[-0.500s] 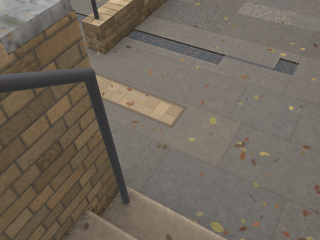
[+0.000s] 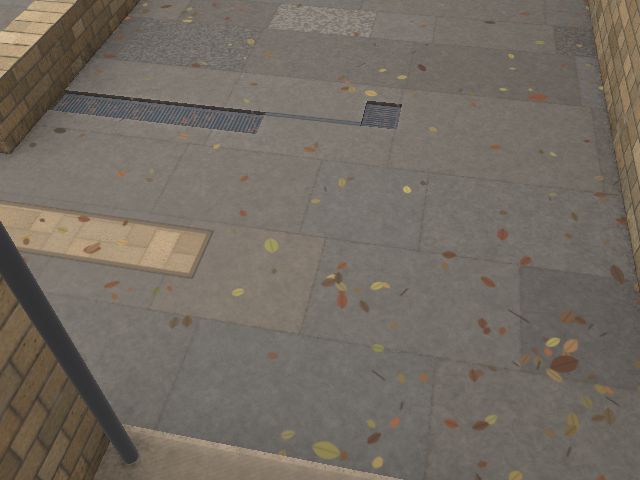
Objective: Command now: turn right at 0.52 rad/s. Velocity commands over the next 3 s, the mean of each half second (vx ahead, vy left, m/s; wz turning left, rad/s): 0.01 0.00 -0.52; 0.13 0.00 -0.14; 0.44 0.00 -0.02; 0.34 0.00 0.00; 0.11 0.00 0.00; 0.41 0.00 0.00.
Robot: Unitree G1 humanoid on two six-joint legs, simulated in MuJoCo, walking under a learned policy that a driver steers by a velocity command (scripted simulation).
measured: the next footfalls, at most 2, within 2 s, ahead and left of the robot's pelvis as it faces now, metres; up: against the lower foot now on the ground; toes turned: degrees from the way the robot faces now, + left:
left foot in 0.50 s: +0.03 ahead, +0.12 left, +0.00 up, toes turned -16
right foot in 0.86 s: -0.07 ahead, -0.07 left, +0.00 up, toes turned -20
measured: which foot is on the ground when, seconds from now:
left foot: down 0.00-0.00, up 0.02-0.48, down 0.50-0.86, up 0.88-1.00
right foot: down 0.00-0.54, up 0.56-0.84, down 0.86-1.00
